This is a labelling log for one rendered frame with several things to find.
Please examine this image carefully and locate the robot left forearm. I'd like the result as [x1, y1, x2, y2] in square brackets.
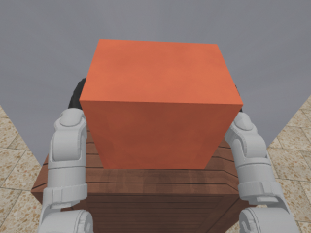
[37, 108, 87, 233]

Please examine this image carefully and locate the pedestal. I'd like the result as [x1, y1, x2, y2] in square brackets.
[30, 124, 257, 233]

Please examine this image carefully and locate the carton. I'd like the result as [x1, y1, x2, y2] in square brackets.
[79, 39, 244, 170]

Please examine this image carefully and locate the left robot hand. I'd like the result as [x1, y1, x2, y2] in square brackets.
[68, 78, 86, 110]

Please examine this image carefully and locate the robot right upper arm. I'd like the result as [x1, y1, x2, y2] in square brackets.
[239, 207, 298, 233]

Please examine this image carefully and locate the robot left upper arm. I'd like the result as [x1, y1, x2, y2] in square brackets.
[39, 209, 94, 233]

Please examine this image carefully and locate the robot right forearm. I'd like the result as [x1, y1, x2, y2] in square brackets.
[224, 112, 300, 233]

